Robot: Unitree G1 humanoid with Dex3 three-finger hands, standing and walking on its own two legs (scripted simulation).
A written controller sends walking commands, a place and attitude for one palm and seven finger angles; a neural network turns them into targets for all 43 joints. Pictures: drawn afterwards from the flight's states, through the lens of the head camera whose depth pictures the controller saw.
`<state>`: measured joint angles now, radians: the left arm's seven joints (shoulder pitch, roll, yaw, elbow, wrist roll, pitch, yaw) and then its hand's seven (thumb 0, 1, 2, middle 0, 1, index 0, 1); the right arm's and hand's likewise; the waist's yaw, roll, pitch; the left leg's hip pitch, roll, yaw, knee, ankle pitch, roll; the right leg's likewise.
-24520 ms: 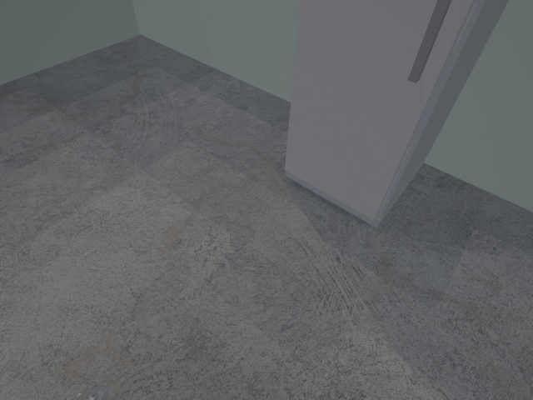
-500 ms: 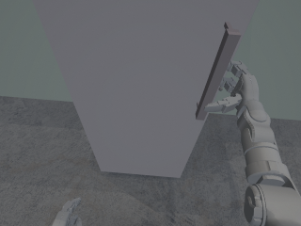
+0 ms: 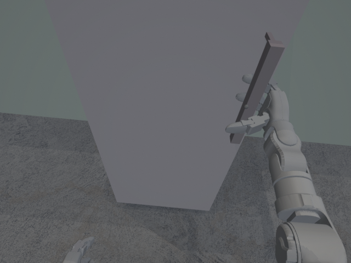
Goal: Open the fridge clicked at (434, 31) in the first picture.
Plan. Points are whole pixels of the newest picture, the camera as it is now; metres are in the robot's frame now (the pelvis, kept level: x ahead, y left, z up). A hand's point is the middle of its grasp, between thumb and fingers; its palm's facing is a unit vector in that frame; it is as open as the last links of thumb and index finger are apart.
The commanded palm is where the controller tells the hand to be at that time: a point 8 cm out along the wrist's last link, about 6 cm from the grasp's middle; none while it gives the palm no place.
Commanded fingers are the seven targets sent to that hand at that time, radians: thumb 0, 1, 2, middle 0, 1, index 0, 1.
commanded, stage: slide the fingers in behind the handle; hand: right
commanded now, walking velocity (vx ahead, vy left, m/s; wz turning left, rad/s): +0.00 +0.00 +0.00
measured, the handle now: (249, 96) +0.48 -0.14 +0.15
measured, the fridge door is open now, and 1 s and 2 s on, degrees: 0 0 0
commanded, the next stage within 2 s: grip the handle and tug to test in 0.60 s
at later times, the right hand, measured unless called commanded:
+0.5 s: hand (246, 107) +0.42 -0.12 +0.16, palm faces +0.02 +1.00 -0.01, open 14.1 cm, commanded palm +0.40 -0.17 +0.16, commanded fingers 0.00 0.50 -0.30 0.30 1.20 0.30 1.20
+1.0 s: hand (244, 105) +0.43 -0.12 +0.16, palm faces +0.01 +1.00 +0.00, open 11.8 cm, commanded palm +0.40 -0.17 +0.16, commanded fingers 0.00 -0.25 -0.62 0.38 1.31 0.38 1.31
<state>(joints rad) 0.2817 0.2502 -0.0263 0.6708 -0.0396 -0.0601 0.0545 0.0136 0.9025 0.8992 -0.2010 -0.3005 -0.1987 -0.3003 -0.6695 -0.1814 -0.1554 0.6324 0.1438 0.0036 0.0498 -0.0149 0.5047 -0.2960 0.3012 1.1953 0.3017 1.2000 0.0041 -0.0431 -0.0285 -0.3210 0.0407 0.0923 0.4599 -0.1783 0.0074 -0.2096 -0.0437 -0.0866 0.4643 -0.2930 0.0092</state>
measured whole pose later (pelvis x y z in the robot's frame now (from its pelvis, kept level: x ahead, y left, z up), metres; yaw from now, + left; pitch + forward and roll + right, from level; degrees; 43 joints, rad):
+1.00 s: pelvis -0.01 +0.00 +0.00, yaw +1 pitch +3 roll +0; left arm 0.29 0.25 -0.03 0.68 -0.04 -0.08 0.06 0.01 0.90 0.90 -0.20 -0.30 -0.20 -0.30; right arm -0.73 -0.19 -0.17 0.75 0.13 -0.04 0.03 -0.01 0.18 -0.44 0.34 1.24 0.34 1.25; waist 0.02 -0.03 -0.02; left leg -0.33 0.04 0.08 0.45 -0.16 0.00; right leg -0.22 -0.04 -0.10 0.46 -0.28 0.00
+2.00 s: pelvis +0.01 +0.00 +0.00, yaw +1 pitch +2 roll +0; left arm 0.26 0.24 -0.03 0.65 -0.04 -0.04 0.06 0.01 0.90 0.90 -0.20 -0.30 -0.20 -0.30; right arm -0.61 -0.17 -0.18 0.56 0.14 0.04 0.02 0.01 -0.67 -0.79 0.36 1.40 0.37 1.40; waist 0.01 -0.04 -0.03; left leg -0.29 0.03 0.07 0.43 -0.17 0.00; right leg -0.17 -0.05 -0.11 0.42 -0.29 0.01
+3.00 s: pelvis -0.03 +0.01 +0.00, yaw +1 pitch +0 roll -1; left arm 0.17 0.18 -0.04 0.51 0.02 0.08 0.06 0.01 0.90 0.90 -0.20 -0.30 -0.20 -0.30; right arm 0.05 -0.16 0.08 -0.28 0.03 -0.03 -0.09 -0.05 -0.58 -0.66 0.45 1.40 0.26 1.35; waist 0.05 -0.03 0.04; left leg -0.33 0.05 0.07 0.50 -0.16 0.01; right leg -0.20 -0.04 -0.10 0.48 -0.27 0.01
